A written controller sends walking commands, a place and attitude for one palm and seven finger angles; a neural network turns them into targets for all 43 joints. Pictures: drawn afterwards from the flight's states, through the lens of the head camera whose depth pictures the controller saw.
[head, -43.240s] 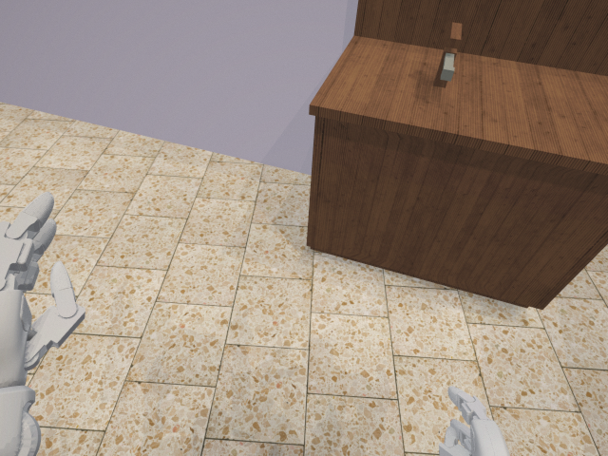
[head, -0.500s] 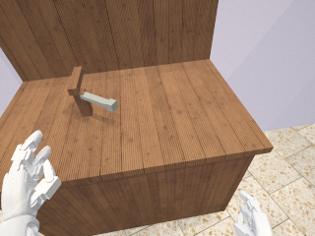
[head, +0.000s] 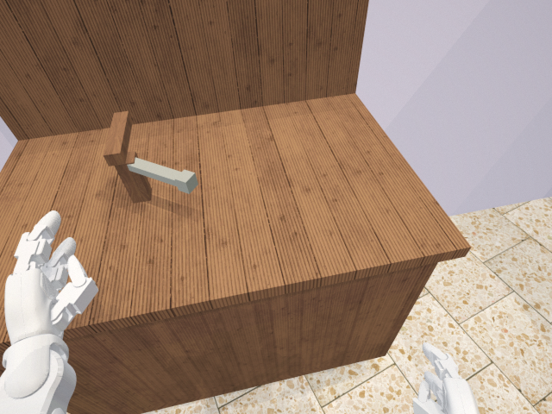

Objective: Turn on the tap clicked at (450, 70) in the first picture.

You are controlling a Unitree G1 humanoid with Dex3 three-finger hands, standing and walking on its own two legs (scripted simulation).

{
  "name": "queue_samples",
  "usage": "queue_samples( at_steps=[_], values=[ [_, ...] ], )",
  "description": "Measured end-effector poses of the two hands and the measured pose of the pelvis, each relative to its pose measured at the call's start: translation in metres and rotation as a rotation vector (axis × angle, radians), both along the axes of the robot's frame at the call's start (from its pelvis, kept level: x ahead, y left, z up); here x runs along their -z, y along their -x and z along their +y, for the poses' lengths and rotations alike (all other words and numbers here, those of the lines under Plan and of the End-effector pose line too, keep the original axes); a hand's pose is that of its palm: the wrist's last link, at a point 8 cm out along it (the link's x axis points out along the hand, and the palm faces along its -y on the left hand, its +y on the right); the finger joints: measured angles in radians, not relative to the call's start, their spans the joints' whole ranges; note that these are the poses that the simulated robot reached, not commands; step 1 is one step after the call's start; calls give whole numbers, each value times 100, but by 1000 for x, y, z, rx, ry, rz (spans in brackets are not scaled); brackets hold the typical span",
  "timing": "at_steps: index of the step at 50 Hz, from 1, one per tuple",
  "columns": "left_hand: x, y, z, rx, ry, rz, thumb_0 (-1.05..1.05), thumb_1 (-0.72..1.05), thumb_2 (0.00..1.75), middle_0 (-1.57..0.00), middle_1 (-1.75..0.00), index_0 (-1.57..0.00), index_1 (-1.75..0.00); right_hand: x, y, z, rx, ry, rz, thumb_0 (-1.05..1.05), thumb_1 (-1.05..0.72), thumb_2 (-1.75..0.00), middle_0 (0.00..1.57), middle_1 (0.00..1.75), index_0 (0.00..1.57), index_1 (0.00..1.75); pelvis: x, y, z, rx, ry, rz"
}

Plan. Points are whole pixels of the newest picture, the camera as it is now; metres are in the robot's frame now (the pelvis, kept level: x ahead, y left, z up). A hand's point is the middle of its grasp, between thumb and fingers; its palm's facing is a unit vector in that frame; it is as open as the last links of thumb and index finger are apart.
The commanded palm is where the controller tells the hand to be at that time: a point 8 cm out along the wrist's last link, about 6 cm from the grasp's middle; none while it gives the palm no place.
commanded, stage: reach beside the lever's end, fingers flat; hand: left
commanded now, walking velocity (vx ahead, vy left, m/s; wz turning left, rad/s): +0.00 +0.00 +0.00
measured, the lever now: (186, 181) +0.47 +0.22 +0.08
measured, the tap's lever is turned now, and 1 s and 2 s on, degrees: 53 53 53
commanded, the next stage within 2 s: push the lever round in 1.56 s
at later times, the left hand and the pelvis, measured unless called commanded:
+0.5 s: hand (73, 258) +0.28 +0.32 +0.10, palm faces +0.54 -0.84 -0.10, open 7.6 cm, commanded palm +0.24 +0.36 +0.10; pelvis +0.00 +0.01 +0.00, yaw -1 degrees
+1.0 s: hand (73, 235) +0.33 +0.36 +0.08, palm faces +0.53 -0.84 -0.10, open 7.7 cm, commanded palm +0.29 +0.39 +0.08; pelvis +0.00 +0.02 -0.01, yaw -1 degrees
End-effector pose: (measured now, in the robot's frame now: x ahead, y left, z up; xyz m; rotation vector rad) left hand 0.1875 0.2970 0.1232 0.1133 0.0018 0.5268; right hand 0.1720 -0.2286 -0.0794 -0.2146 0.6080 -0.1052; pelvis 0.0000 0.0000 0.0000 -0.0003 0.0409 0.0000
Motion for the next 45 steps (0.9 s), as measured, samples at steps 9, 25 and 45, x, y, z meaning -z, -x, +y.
queue_samples(
  at_steps=[9, 25, 45],
  values=[
    [8, -10, 23, -39, 1, -9, 1, 90, 90, -19, -27, -20, -26, 1, 1, 2, 0, 19, 25, 2, -91, -90, 20, 30, 20, 30, 0, 4, 3, -3, 3, 5],
    [19, -45, 57, -46, 25, 24, 1, 90, 90, -18, -23, -18, -22, 5, 16, -2, 48, 36, 84, 2, -91, -90, 20, 30, 20, 30, 0, 3, 9, 12, 7, 37],
    [31, -90, 86, -21, 33, 15, 1, 90, 90, -16, -18, -16, -17, 22, 60, -13, 115, 83, 240, 2, -91, -90, 20, 30, 20, 30, 5, 5, 17, 14, 18, 91]
  ],
)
